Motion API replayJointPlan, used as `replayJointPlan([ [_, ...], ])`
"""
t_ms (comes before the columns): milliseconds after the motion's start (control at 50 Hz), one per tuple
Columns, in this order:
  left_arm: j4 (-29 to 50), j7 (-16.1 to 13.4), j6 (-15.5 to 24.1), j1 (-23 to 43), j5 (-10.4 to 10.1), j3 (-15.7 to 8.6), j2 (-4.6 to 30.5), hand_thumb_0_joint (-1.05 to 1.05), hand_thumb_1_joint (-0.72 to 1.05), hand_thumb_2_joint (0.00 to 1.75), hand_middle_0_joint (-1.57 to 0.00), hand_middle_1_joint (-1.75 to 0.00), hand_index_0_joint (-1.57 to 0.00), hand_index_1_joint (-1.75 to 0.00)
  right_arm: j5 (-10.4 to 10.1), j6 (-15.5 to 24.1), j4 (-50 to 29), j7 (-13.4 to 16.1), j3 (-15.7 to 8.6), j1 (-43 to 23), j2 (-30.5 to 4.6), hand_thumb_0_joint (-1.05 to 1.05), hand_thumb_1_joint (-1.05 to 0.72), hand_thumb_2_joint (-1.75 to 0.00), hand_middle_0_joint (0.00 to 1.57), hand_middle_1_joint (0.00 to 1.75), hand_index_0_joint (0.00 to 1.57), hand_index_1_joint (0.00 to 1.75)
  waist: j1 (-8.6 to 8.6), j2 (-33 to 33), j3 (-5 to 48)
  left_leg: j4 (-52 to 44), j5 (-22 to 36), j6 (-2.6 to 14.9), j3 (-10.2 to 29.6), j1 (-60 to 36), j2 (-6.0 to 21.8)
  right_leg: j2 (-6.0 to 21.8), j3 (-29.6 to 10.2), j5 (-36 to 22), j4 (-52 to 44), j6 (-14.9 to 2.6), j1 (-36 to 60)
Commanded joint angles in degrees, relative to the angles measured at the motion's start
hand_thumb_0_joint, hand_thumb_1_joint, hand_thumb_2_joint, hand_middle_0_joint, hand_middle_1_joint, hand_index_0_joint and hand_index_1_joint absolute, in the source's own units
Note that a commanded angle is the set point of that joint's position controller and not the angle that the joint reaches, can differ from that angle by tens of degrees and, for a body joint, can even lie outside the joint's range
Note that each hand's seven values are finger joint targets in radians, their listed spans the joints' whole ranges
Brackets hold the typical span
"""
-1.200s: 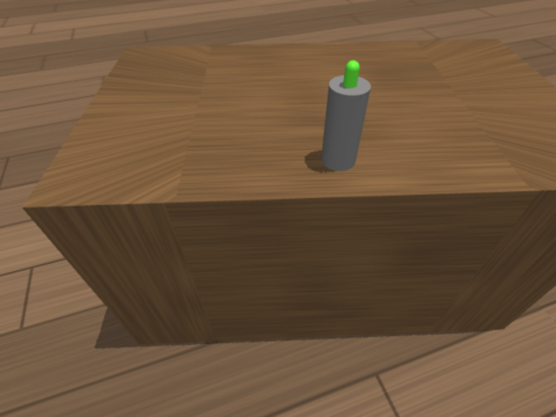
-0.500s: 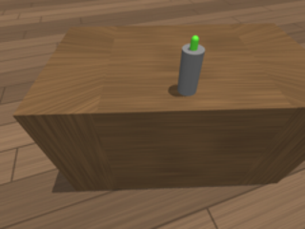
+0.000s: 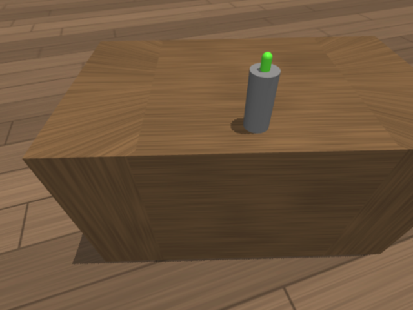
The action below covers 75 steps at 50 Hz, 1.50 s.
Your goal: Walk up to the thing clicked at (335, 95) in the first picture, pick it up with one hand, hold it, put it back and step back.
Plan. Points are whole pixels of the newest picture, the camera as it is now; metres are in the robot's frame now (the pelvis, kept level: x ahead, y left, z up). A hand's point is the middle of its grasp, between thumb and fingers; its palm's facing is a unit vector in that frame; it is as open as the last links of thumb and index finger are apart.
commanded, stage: walk up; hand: right
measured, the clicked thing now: (261, 93) +0.66 -0.14 +0.09
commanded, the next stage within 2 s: none
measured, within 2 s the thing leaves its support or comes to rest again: neither
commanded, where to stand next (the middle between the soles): +0.23 +0.07 m, yaw +0 degrees
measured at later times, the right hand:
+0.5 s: hand out of the picture +0.15 -0.17 -0.14, palm faces -0.01 +0.93 -0.37, open 7.4 cm
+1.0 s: hand (290, 273) +0.26 -0.18 -0.17, palm faces -0.04 +0.92 -0.40, open 7.4 cm
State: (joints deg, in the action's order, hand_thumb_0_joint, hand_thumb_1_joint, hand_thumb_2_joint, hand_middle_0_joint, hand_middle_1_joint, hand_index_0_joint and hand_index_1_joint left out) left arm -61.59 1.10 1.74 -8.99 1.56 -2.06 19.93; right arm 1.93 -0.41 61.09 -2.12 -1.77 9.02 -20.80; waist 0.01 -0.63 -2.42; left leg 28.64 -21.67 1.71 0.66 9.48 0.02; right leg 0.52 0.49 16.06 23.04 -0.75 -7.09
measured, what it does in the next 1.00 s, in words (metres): walks ahead: left foot, then right foot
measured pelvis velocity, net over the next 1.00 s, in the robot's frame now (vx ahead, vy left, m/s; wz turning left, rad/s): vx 0.18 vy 0.08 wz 0.00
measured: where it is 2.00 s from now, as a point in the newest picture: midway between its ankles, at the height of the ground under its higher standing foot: outside the picture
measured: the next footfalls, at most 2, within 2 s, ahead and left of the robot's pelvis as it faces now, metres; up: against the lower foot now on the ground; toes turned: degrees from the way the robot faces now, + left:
left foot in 0.24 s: +0.22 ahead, +0.21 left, +0.00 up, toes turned +1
right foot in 0.70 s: +0.27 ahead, -0.05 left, +0.00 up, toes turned +0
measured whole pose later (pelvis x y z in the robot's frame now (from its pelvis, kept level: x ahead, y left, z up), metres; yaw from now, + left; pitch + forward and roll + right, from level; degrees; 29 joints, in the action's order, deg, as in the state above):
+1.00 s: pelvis +0.18 +0.08 -0.02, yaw +0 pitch -3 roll +2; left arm -50.2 1.0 -2.2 -4.2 0.7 -1.8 19.6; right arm 1.1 1.4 52.8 1.2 -1.0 11.4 -20.5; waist -0.3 3.8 -7.0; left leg 35.5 -18.9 -0.3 -1.3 13.2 -1.2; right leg 2.4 -0.7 13.5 38.8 -0.6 -22.4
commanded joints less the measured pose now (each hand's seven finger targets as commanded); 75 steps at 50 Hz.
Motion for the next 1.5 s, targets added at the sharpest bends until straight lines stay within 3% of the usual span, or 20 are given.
replayJointPlan([
  [0, 5.35, -1.55, 2.39, -4.39, 0.95, -6.37, 21.06, 0.00, 0.90, 0.90, -0.20, -0.30, -0.20, -0.30, 1.09, 0.73, -9.09, -0.76, -4.40, -5.97, -12.76, 0.00, -0.90, -0.90, 0.20, 0.30, 0.20, 0.30, -4.14, 6.12, -7.39, 21.34, -4.61, -0.22, 5.79, 27.84, 4.16, 23.56, -27.95, 23.43, -16.59, -14.34, 5.73],
  [140, 10.90, -0.46, 3.15, -0.83, 0.55, -5.90, 19.01, 0.00, 0.90, 0.90, -0.20, -0.30, -0.20, -0.30, 0.26, 1.93, -11.22, -2.47, -5.59, -0.65, -12.16, 0.00, -0.90, -0.90, 0.20, 0.30, 0.20, 0.30, -0.60, 10.26, -2.80, 8.67, -0.01, -1.53, 1.37, 12.22, 5.09, 14.63, -7.93, -1.58, -8.81, -10.19, 0.02],
  [200, 12.41, -0.01, 2.37, 1.93, 0.33, -5.21, 17.15, 0.00, 0.90, 0.90, -0.20, -0.30, -0.20, -0.30, 0.16, 2.27, -7.60, -1.81, -7.41, 12.71, -12.82, 0.00, -0.90, -0.90, 0.20, 0.30, 0.20, 0.30, 6.59, 5.59, 1.66, 0.36, 12.98, -1.79, -4.89, -8.11, 0.92, 9.28, 0.10, -5.51, 8.13, -5.84, -10.82],
  [220, 12.76, 0.08, 1.96, -1.25, 0.40, -4.22, 14.02, 0.00, 0.90, 0.90, -0.20, -0.30, -0.20, -0.30, 0.36, 2.55, -5.64, -1.05, -8.78, 19.16, -15.92, 0.00, -0.90, -0.90, 0.20, 0.30, 0.20, 0.30, 8.78, -4.90, 5.43, -0.50, 8.91, -0.82, -1.87, -17.58, 1.08, 5.14, 2.63, -0.66, 23.56, -4.64, -17.08],
  [240, 12.82, 0.21, 1.52, -5.71, -0.05, -2.68, 8.94, 0.00, 0.90, 0.90, -0.20, -0.30, -0.20, -0.30, 1.22, 2.89, -5.98, -0.36, -9.60, 22.42, -19.84, 0.00, -0.90, -0.90, 0.20, 0.30, 0.20, 0.30, 9.10, -19.26, 4.21, -8.67, -8.32, 2.22, 15.13, -18.24, 10.06, -2.76, 1.51, 19.19, 37.86, -3.00, -28.68],
  [260, 12.96, -0.19, 0.98, -7.12, -0.55, -3.34, 11.60, 0.00, 0.90, 0.90, -0.20, -0.30, -0.20, -0.30, 1.00, 3.42, -9.12, -0.35, -9.61, 17.12, -23.35, 0.00, -0.90, -0.90, 0.20, 0.30, 0.20, 0.30, 6.53, -16.06, 3.55, -19.93, -28.02, 7.87, 39.22, -10.12, 20.18, -4.96, -5.57, 18.99, 44.14, -3.07, -30.54],
  [300, 12.25, -0.62, 0.82, -6.68, -0.86, -4.11, 17.73, 0.00, 0.90, 0.90, -0.20, -0.30, -0.20, -0.30, -0.78, 3.12, -12.32, -0.33, -9.00, 7.84, -23.56, 0.00, -0.90, -0.90, 0.20, 0.30, 0.20, 0.30, 2.69, -9.48, -3.35, -20.87, -30.80, 11.90, 37.20, 2.16, 22.25, 0.69, -9.59, 13.85, 46.32, -3.76, -27.37],
  [340, 9.49, -0.13, 0.80, -11.22, -1.53, -4.53, 17.71, 0.00, 0.90, 0.90, -0.20, -0.30, -0.20, -0.30, -0.63, 4.13, -14.28, 0.24, -7.02, 5.09, -17.75, 0.00, -0.90, -0.90, 0.20, 0.30, 0.20, 0.30, -0.29, -6.43, -4.73, -17.30, -15.62, 7.71, 22.72, 1.55, 15.88, 2.56, -10.38, 5.38, 41.99, -2.98, -26.02],
  [480, 12.18, 1.07, -0.28, -8.27, -0.34, -3.69, 13.78, 0.00, 0.90, 0.90, -0.20, -0.30, -0.20, -0.30, -1.11, 5.88, -15.31, 1.65, -6.20, 9.76, -16.11, 0.00, -0.90, -0.90, 0.20, 0.30, 0.20, 0.30, 0.59, -5.16, -5.56, -14.59, 17.89, 10.56, 8.88, 0.39, 15.86, 3.46, -6.54, 0.06, 27.41, 0.98, -23.04],
  [580, 13.42, 0.33, -0.57, -4.56, -0.62, -3.06, 10.36, 0.00, 0.90, 0.90, -0.20, -0.30, -0.20, -0.30, -1.53, 4.99, -15.94, 2.79, -5.06, 9.73, -14.76, 0.00, -0.90, -0.90, 0.20, 0.30, 0.20, 0.30, 0.53, -6.07, -1.27, -3.83, 46.07, 6.99, 0.55, 2.00, 12.82, 1.42, 0.20, -5.75, 16.73, -0.77, -11.54],
  [660, 12.31, -0.29, -0.29, -5.51, -0.58, -3.41, 11.44, 0.00, 0.90, 0.90, -0.20, -0.30, -0.20, -0.30, -2.83, 3.35, -16.65, 3.22, -4.21, 7.50, -13.64, 0.00, -0.90, -0.90, 0.20, 0.30, 0.20, 0.30, -1.54, -2.68, 2.69, 7.26, 37.10, 3.86, -0.70, 3.65, 8.70, -0.04, 0.72, -13.51, 5.22, -3.49, -1.34],
  [700, 12.95, -0.89, 0.42, -7.18, -0.44, -4.75, 16.87, 0.00, 0.90, 0.90, -0.20, -0.30, -0.20, -0.30, -3.44, 3.16, -17.08, 3.33, -2.66, 10.43, -9.50, 0.00, -0.90, -0.90, 0.20, 0.30, 0.20, 0.30, -2.21, 11.54, 9.33, 23.74, 10.03, -0.57, -3.68, 9.29, 1.25, 14.83, -18.42, -33.40, 1.31, -10.22, 6.00],
  [740, 14.35, -1.25, -0.02, -2.03, -0.83, -4.12, 16.62, 0.00, 0.90, 0.90, -0.20, -0.30, -0.20, -0.30, -2.67, 1.84, -14.49, 4.38, -2.67, 11.56, -10.84, 0.00, -0.90, -0.90, 0.20, 0.30, 0.20, 0.30, -1.31, 12.33, 7.59, 24.89, -19.50, -0.69, 1.49, 8.90, 0.58, 20.66, -26.31, -25.73, 0.90, -17.48, -1.36],
  [920, 15.65, -0.87, -3.01, 5.47, -0.95, -3.50, 13.64, 0.00, 0.90, 0.90, -0.20, -0.30, -0.20, -0.30, -0.97, 2.80, -8.92, 4.30, -2.84, 11.46, -11.36, 0.00, -0.90, -0.90, 0.20, 0.30, 0.20, 0.30, 1.53, 8.47, 7.02, -2.20, 9.77, -1.12, -1.86, -0.51, -0.11, 10.41, -9.98, -11.25, 7.10, -7.48, -9.77],
  [960, 15.68, -0.33, -3.52, 5.31, -1.45, -2.75, 10.53, 0.00, 0.90, 0.90, -0.20, -0.30, -0.20, -0.30, 0.01, 3.59, -10.89, 4.52, -4.02, 5.65, -16.58, 0.00, -0.90, -0.90, 0.20, 0.30, 0.20, 0.30, -0.19, -2.31, 3.04, -9.05, 7.49, 4.05, 17.78, 2.21, 13.13, 3.86, -6.98, 0.40, 12.58, -2.26, -17.54],
  [1000, 13.18, -0.47, -4.04, 4.68, -0.94, -4.19, 13.38, 0.00, 0.90, 0.90, -0.20, -0.30, -0.20, -0.30, -0.38, 3.70, -12.11, 4.05, -4.48, -2.44, -19.27, 0.00, -0.90, -0.90, 0.20, 0.30, 0.20, 0.30, -1.91, -7.53, -1.67, -10.37, 6.47, 11.93, 21.34, 14.90, 20.32, 1.70, -3.98, 10.22, 23.30, -1.07, -9.16],
  [1040, 12.39, 0.21, -3.39, 3.77, -0.84, -4.17, 12.08, 0.00, 0.90, 0.90, -0.20, -0.30, -0.20, -0.30, -0.32, 4.09, -12.12, 4.08, -3.48, -2.43, -16.57, 0.00, -0.90, -0.90, 0.20, 0.30, 0.20, 0.30, -2.67, -7.30, -0.81, -5.33, 17.69, 8.80, 12.33, 9.87, 14.84, 1.44, -3.13, 7.68, 17.54, -2.08, -9.52],
  [1120, 10.60, -0.09, -1.63, 3.38, -0.89, -4.00, 13.54, 0.00, 0.90, 0.90, -0.20, -0.30, -0.20, -0.30, -1.86, 3.58, -11.22, 3.75, -2.58, 0.05, -13.44, 0.00, -0.90, -0.90, 0.20, 0.30, 0.20, 0.30, -1.34, -3.51, 7.41, 5.94, 25.57, 0.76, 2.91, 5.54, 5.77, 5.65, -6.26, -25.49, 8.28, -4.89, 0.87],
  [1200, 10.40, -0.01, -1.75, 8.32, -1.36, -2.23, 12.59, 0.00, 0.90, 0.90, -0.20, -0.30, -0.20, -0.30, -1.24, 2.85, -8.75, 3.46, -2.19, 0.83, -12.59, 0.00, -0.90, -0.90, 0.20, 0.30, 0.20, 0.30, 0.88, -0.41, 4.67, -2.94, 4.70, 0.43, 5.22, 1.12, 5.52, 7.91, -9.88, -4.06, 2.28, -4.36, -9.13],
  [1480, 3.87, -0.20, -0.99, 7.62, -1.37, -1.88, 12.62, 0.00, 0.90, 0.90, -0.20, -0.30, -0.20, -0.30, -1.73, 2.97, -3.92, 2.62, -0.59, -3.55, -12.62, 0.00, -0.90, -0.90, 0.20, 0.30, 0.20, 0.30, -0.36, 3.27, 4.04, -8.47, 12.17, -0.29, 4.34, -1.09, 6.19, 6.95, -7.45, -4.43, -5.75, -1.56, -2.97],
])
